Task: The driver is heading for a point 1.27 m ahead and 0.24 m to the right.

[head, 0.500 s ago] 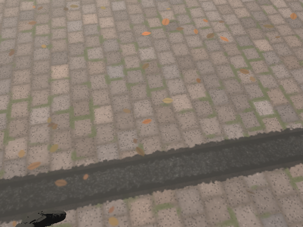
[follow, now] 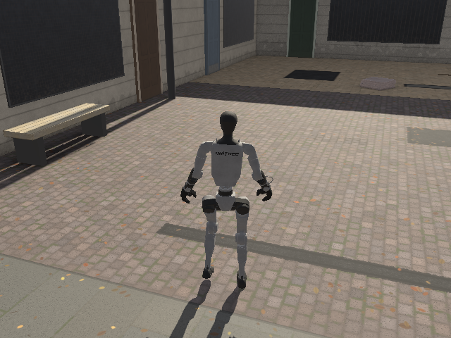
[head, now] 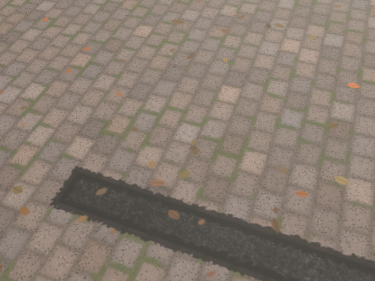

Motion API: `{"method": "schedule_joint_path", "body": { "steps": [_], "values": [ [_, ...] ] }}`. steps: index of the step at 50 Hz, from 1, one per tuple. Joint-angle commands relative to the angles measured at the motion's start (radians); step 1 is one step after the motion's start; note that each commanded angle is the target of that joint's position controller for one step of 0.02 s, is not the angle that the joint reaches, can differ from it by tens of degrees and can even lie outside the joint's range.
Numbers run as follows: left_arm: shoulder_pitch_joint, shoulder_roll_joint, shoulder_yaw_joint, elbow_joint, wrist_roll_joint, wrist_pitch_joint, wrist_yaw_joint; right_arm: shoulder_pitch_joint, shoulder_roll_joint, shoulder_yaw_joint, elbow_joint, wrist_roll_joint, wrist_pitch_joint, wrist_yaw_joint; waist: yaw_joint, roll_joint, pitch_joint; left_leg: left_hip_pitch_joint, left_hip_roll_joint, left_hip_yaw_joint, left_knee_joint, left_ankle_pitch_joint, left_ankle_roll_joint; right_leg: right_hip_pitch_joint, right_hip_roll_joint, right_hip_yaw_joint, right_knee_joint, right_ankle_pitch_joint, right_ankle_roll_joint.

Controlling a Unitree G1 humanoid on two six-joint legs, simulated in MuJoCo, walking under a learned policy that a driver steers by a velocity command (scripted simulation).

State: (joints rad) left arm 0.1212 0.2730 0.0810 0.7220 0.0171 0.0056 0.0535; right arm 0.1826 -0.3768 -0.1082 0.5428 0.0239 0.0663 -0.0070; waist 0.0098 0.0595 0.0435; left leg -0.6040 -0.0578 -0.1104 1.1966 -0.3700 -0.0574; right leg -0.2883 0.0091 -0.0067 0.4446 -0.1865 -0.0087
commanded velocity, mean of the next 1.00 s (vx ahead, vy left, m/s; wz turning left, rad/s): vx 0.00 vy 0.00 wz -0.26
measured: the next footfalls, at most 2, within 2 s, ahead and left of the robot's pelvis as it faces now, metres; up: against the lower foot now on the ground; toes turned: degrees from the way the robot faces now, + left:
left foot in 0.26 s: +0.02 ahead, +0.15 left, +0.00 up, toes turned +8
right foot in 0.70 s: +0.02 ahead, -0.10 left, +0.00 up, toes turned -11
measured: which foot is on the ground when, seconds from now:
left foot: up 0.00-0.24, down 0.26-0.72, up 0.74-1.00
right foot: down 0.00-0.26, up 0.28-0.68, down 0.70-1.00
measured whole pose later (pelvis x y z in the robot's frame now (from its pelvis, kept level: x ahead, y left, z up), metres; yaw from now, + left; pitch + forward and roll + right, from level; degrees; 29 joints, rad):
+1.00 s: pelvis +0.01 -0.02 +0.01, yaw -21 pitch +4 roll +4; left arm 0.21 0.33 0.08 0.59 -0.02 0.04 0.04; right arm 0.04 -0.31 -0.10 0.68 -0.01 0.00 -0.03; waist 0.01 0.02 0.05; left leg -0.59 -0.04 -0.13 0.97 -0.30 -0.09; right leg -0.30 0.07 0.16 0.47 -0.22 -0.07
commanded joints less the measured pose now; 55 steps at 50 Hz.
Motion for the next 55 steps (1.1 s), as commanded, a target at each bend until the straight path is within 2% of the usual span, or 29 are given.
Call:
{"method": "schedule_joint_path", "body": {
  "steps": [1,3,5,9,11,12,13,14,15,16,17,19,21,25,30,32,34,35,36,37,38,39,40,41,42,44,47,52,55],
  "values": [
    [-0.018,0.143,0.025,-0.077,0.006,-0.002,0.014,-0.047,-0.039,-0.003,-0.089,0.006,-0.011,0.000,0.023,-0.179,-0.072,-0.125,0.086,0.076,0.001,0.033,-0.035,0.182,-0.237,0.155,-0.154,0.187,-0.197],
    [0.025,0.166,0.032,-0.066,0.006,0.003,0.005,-0.077,-0.017,0.009,-0.104,-0.003,-0.017,-0.001,0.046,-0.191,-0.108,-0.087,0.101,0.076,-0.098,-0.009,-0.044,0.234,-0.263,0.146,-0.140,0.247,-0.224],
    [0.012,0.191,0.040,-0.068,-0.002,0.006,-0.010,-0.072,0.002,0.021,-0.101,-0.012,-0.022,0.001,0.041,-0.210,-0.137,0.012,0.104,0.094,-0.217,-0.047,-0.035,0.219,-0.275,0.106,-0.123,0.303,-0.228],
    [0.008,0.207,0.043,-0.057,-0.028,0.005,-0.031,-0.034,-0.011,0.017,-0.067,-0.010,-0.020,0.005,0.024,-0.255,-0.154,0.190,0.067,0.141,-0.457,-0.027,0.000,0.182,-0.295,0.079,-0.083,0.340,-0.215],
    [-0.002,0.193,0.036,-0.044,-0.049,0.004,-0.032,0.032,0.000,0.015,-0.031,-0.012,-0.019,0.011,-0.020,-0.247,-0.155,0.330,0.042,0.163,-0.717,0.128,0.050,0.152,-0.281,0.055,-0.010,0.341,-0.174],
    [0.044,0.160,0.025,-0.020,-0.055,0.000,-0.034,0.051,-0.013,0.011,-0.018,-0.013,-0.021,0.010,-0.023,-0.211,-0.154,0.446,0.037,0.146,-0.842,0.238,0.081,0.087,-0.254,0.023,0.042,0.281,-0.118],
    [0.086,0.102,0.006,-0.016,-0.023,-0.008,-0.043,0.063,-0.066,0.000,-0.024,-0.014,-0.021,0.002,0.000,-0.043,-0.190,0.618,0.178,-0.044,-0.844,0.476,0.122,-0.064,-0.183,-0.054,0.198,0.038,-0.023],
    [0.067,0.053,-0.017,-0.062,0.018,-0.020,-0.053,0.022,-0.156,-0.010,-0.050,-0.038,-0.021,-0.006,0.021,0.255,-0.185,0.664,0.419,-0.301,-0.803,0.764,0.287,-0.312,-0.072,-0.111,0.386,-0.417,0.063],
    [0.000,0.119,0.003,-0.057,0.001,-0.019,-0.043,0.048,-0.056,0.013,-0.037,-0.069,-0.039,-0.002,-0.063,0.150,-0.235,0.560,0.452,-0.279,-0.827,0.689,0.381,-0.280,-0.095,0.007,0.512,-0.464,0.083],
    [0.018,0.127,0.007,-0.035,-0.026,-0.010,-0.044,0.009,0.004,0.037,-0.011,-0.076,-0.056,0.004,-0.030,0.107,-0.193,0.507,0.384,-0.181,-0.843,0.590,0.341,-0.245,-0.108,0.033,0.541,-0.420,0.080],
    [0.055,0.114,0.007,-0.007,-0.034,0.002,-0.041,-0.043,0.015,0.038,0.004,-0.067,-0.068,0.006,-0.004,0.104,-0.159,0.478,0.324,-0.102,-0.844,0.511,0.285,-0.235,-0.109,0.035,0.532,-0.362,0.081],
    [0.086,0.139,0.019,0.020,-0.030,0.022,-0.032,-0.095,0.006,0.036,0.021,-0.056,-0.081,-0.003,0.007,0.119,-0.108,0.403,0.298,-0.014,-0.847,0.577,0.258,-0.192,-0.084,0.048,0.578,-0.263,0.096],
    [0.088,0.159,0.028,0.002,-0.044,0.027,-0.031,-0.093,-0.030,0.019,0.028,-0.054,-0.073,-0.020,0.003,0.114,-0.091,0.421,0.310,0.015,-0.851,0.572,0.272,-0.233,-0.059,0.023,0.625,-0.242,0.104],
    [0.041,0.108,0.013,-0.048,-0.044,0.041,-0.036,-0.074,-0.012,0.015,0.048,-0.046,-0.056,-0.042,-0.031,0.079,-0.078,0.497,0.370,0.019,-0.863,0.464,0.292,-0.303,-0.099,0.012,0.557,-0.233,0.109],
    [0.051,0.101,0.012,-0.100,-0.041,0.047,-0.064,-0.096,-0.049,-0.009,0.060,-0.037,-0.051,-0.035,-0.026,0.078,-0.106,0.505,0.407,0.082,-0.831,0.544,0.286,-0.204,-0.099,-0.053,0.412,-0.238,0.071],
    [0.066,0.106,0.018,-0.117,-0.044,0.053,-0.074,-0.106,-0.062,-0.017,0.065,-0.023,-0.054,-0.029,-0.014,0.086,-0.113,0.512,0.420,0.109,-0.797,0.559,0.259,-0.160,-0.089,-0.075,0.335,-0.220,0.042],
    [0.117,0.102,0.027,-0.116,-0.045,0.060,-0.080,-0.128,-0.061,-0.022,0.072,-0.003,-0.054,-0.024,0.024,0.073,-0.126,0.482,0.404,0.175,-0.707,0.519,0.196,-0.050,-0.054,-0.114,0.171,-0.106,0.000],
    [0.162,0.125,0.041,-0.105,-0.041,0.060,-0.071,-0.087,-0.037,-0.020,0.095,0.000,-0.055,-0.019,0.036,0.016,-0.134,0.420,0.356,0.233,-0.598,0.419,0.134,0.057,-0.025,-0.091,0.068,0.011,-0.037],
    [0.218,0.239,0.079,-0.107,-0.039,0.054,-0.051,-0.069,0.001,-0.013,0.090,-0.023,-0.057,-0.015,0.041,-0.208,-0.135,0.202,0.243,0.317,-0.322,0.167,0.040,0.234,-0.155,0.158,-0.031,0.370,-0.121],
    [0.229,0.359,0.096,-0.139,-0.010,0.032,-0.048,-0.177,0.054,0.011,0.001,-0.061,-0.064,-0.017,0.038,-0.449,-0.154,-0.128,0.054,0.229,-0.053,-0.329,-0.038,0.343,-0.376,0.582,-0.055,0.663,-0.338],
    [0.236,0.304,0.083,-0.150,0.009,0.005,-0.061,-0.232,0.005,0.000,0.004,-0.051,-0.070,-0.021,0.098,-0.267,-0.239,-0.169,0.054,0.056,0.082,-0.343,-0.025,0.357,-0.401,0.579,-0.093,0.536,-0.392],
    [0.200,0.280,0.072,-0.148,0.001,-0.012,-0.060,-0.237,-0.008,-0.004,0.008,-0.028,-0.074,-0.022,0.067,-0.202,-0.190,-0.179,0.066,0.023,0.092,-0.253,0.001,0.320,-0.347,0.499,-0.100,0.435,-0.340],
    [0.137,0.254,0.067,-0.152,-0.024,-0.014,-0.048,-0.210,-0.015,-0.010,0.029,-0.028,-0.076,-0.030,0.025,-0.129,-0.148,-0.185,0.085,0.012,0.047,-0.148,0.010,0.282,-0.287,0.427,-0.094,0.353,-0.277],
    [0.082,0.222,0.055,-0.166,-0.045,-0.005,-0.037,-0.194,-0.032,-0.015,0.038,-0.037,-0.074,-0.038,0.000,-0.127,-0.125,-0.175,0.095,0.007,-0.002,-0.075,0.010,0.244,-0.259,0.389,-0.092,0.332,-0.239],
    [0.052,0.209,0.047,-0.181,-0.047,0.004,-0.027,-0.179,-0.031,-0.018,0.045,-0.041,-0.073,-0.037,-0.017,-0.151,-0.129,-0.119,0.083,0.011,-0.010,-0.021,0.003,0.195,-0.225,0.360,-0.092,0.350,-0.222],
    [0.052,0.208,0.045,-0.193,-0.035,0.013,-0.015,-0.146,-0.009,-0.012,0.063,-0.038,-0.076,-0.030,-0.025,-0.148,-0.155,-0.076,0.048,0.015,-0.042,0.047,-0.012,0.182,-0.191,0.342,-0.084,0.372,-0.214],
    [0.075,0.224,0.051,-0.196,-0.040,0.019,-0.006,-0.160,0.011,-0.003,0.067,-0.031,-0.080,-0.029,-0.012,-0.154,-0.151,-0.075,0.014,-0.001,-0.186,0.079,-0.032,0.196,-0.164,0.379,-0.072,0.322,-0.205],
    [0.045,0.234,0.055,-0.220,-0.037,0.033,-0.003,-0.173,-0.002,-0.003,0.079,-0.024,-0.089,-0.021,-0.002,-0.208,-0.138,-0.013,-0.009,-0.026,-0.371,0.097,-0.041,0.164,-0.139,0.465,-0.043,0.195,-0.185],
    [0.040,0.217,0.043,-0.225,-0.026,0.038,-0.011,-0.166,-0.011,0.000,0.088,-0.024,-0.098,-0.010,0.021,-0.232,-0.161,0.065,0.006,-0.015,-0.425,0.081,-0.032,0.157,-0.146,0.486,0.008,0.304,-0.186]
  ]
}}
Velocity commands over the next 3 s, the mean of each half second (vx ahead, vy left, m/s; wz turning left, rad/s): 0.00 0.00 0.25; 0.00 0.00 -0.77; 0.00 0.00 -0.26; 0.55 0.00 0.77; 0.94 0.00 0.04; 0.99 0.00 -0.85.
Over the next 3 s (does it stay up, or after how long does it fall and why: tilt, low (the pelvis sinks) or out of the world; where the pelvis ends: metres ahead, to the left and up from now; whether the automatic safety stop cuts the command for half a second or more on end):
stays up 1.12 0.10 -0.02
